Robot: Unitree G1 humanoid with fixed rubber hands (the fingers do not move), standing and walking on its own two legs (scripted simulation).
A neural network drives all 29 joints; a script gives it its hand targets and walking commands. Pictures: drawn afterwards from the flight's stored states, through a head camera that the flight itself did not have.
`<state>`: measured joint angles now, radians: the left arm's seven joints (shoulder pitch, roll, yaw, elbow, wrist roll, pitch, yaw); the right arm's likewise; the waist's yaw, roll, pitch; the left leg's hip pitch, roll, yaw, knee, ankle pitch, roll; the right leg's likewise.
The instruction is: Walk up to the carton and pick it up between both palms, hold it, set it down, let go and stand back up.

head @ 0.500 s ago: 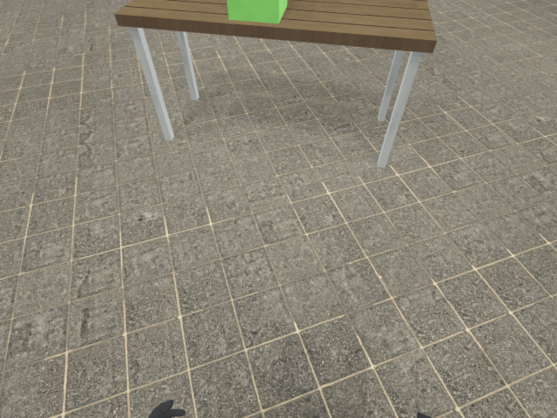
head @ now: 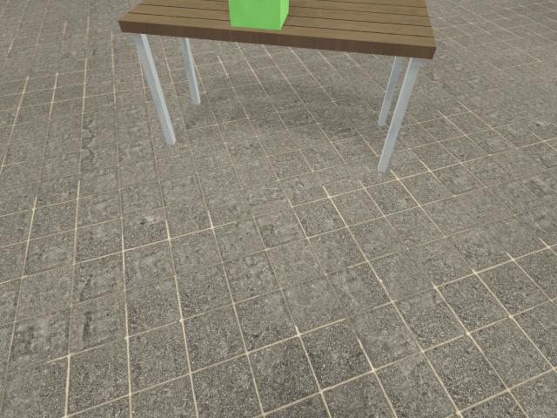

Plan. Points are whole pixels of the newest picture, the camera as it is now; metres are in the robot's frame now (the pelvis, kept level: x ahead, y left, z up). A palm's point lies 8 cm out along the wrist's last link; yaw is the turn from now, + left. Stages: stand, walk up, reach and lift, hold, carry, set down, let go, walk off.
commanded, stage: stand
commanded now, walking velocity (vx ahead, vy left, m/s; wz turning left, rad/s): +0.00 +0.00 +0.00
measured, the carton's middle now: out of the picture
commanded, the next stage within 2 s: walk up in 1.76 s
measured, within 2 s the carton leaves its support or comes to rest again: neither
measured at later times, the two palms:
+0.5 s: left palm out of the picture -0.01 +0.21 -0.14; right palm out of the picture -0.01 -0.21 -0.14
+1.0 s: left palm out of the picture -0.04 +0.20 -0.14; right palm out of the picture -0.05 -0.19 -0.14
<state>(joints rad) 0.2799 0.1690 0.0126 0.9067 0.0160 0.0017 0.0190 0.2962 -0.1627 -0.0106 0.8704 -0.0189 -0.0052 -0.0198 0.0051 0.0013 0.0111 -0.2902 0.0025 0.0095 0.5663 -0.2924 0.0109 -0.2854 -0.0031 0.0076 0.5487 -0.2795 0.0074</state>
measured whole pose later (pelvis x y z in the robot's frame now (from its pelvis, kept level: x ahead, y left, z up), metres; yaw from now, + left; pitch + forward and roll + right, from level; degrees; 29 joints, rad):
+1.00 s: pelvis -0.01 +0.00 +0.01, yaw +0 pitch -1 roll +0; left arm 0.30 0.10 0.00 1.18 0.01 0.00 0.04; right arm 0.33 -0.09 0.00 1.16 -0.01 -0.01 -0.04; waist 0.00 0.00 0.04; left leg -0.21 0.00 0.02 0.46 -0.23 0.01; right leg -0.21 -0.01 0.02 0.45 -0.22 0.01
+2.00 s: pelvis +0.00 +0.00 +0.01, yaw +0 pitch +0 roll +0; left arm 0.35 0.10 0.01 1.15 0.02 -0.02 0.03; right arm 0.36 -0.09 -0.02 1.13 -0.02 -0.02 -0.03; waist 0.00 0.00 0.01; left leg -0.22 -0.01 0.02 0.50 -0.37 0.02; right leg -0.22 -0.01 0.01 0.48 -0.37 0.00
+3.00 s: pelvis +0.42 +0.08 +0.00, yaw +7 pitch -1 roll -2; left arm 0.47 0.27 0.04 0.88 0.04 -0.08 -0.02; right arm 0.30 -0.24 -0.07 0.69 -0.04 -0.05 0.06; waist 0.06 0.00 0.05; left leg -0.51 0.11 0.04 0.67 -0.18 0.01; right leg -0.06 -0.06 -0.16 0.46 -0.37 -0.02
